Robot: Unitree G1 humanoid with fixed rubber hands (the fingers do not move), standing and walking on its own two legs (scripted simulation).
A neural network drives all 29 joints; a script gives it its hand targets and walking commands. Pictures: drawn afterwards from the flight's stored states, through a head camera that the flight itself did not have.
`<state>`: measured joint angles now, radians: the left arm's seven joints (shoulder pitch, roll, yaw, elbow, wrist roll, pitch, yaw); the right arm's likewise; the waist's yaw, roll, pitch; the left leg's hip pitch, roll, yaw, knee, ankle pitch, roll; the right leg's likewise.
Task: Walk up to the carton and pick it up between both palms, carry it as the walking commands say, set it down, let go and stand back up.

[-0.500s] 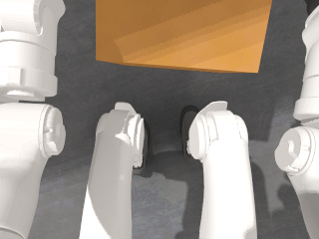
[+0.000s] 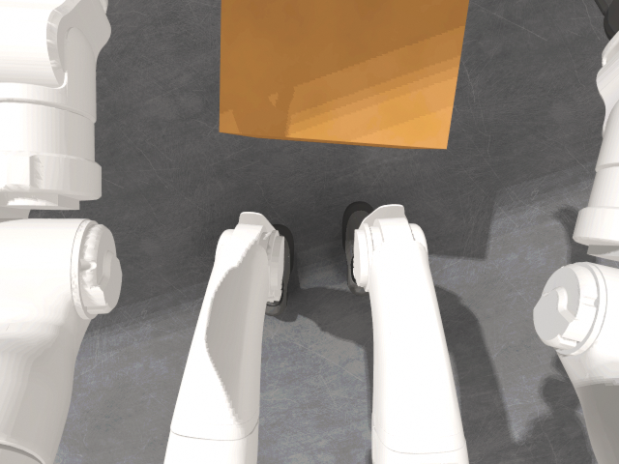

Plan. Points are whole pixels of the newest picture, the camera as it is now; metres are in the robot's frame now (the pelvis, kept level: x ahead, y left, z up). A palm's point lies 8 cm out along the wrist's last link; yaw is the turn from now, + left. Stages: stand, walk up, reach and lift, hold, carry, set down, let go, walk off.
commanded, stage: set down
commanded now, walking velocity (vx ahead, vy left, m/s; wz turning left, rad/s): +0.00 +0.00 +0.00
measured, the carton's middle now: (337, 65) +0.53 -0.03 -0.41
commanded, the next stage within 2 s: let go in 0.36 s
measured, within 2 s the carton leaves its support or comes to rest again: neither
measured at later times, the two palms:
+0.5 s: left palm out of the picture +0.55 +0.19 -0.02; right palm out of the picture +0.50 -0.28 -0.04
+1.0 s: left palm out of the picture +0.37 +0.21 +0.12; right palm out of the picture +0.31 -0.30 +0.10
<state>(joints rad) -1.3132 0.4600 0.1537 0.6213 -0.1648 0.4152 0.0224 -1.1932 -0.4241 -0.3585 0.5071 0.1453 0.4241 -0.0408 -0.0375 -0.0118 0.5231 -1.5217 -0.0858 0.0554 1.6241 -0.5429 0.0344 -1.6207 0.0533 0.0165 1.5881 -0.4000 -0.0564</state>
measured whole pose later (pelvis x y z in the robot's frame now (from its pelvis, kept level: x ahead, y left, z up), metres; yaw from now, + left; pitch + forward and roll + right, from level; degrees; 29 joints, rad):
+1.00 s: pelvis +0.05 -0.01 +0.16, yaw -2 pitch +9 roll +3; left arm -0.26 0.28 0.13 0.50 -0.08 0.26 -0.10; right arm -0.15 -0.35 -0.15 0.41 0.15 0.27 0.08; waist -0.04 0.00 0.10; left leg -0.72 -0.07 0.02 0.95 -0.41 0.02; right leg -0.82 0.05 0.04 0.97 -0.31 -0.05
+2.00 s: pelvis +0.13 +0.01 +0.21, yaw -2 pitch -4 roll +0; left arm 0.15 0.24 0.05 0.52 -0.01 0.04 -0.01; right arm 0.24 -0.29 -0.11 0.51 0.02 0.02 0.01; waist -0.04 0.00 0.00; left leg -0.15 -0.05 0.00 0.61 -0.39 0.02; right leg -0.25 0.06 0.04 0.63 -0.31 -0.04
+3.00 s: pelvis +0.12 +0.01 +0.21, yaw -2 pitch -5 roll +0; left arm 0.15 0.27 0.05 0.60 -0.01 -0.02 0.00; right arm 0.24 -0.29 -0.11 0.61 0.02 -0.04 -0.01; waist -0.04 -0.01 -0.02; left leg -0.15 -0.05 0.00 0.61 -0.37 0.03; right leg -0.25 0.06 0.04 0.63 -0.29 -0.04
